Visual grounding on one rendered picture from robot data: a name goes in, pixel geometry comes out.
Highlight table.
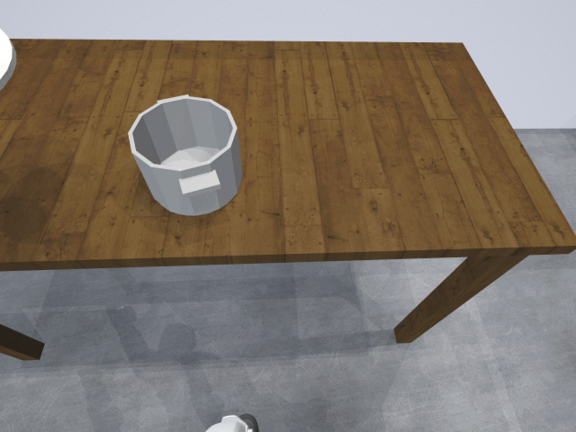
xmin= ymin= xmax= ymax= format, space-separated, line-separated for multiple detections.
xmin=0 ymin=39 xmax=576 ymax=361

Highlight pot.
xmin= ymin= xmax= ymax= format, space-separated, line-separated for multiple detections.
xmin=128 ymin=94 xmax=243 ymax=216

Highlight left robot shin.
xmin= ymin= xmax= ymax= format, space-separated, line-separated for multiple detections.
xmin=221 ymin=416 xmax=247 ymax=426

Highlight robot left foot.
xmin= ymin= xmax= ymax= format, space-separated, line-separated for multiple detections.
xmin=239 ymin=414 xmax=259 ymax=432

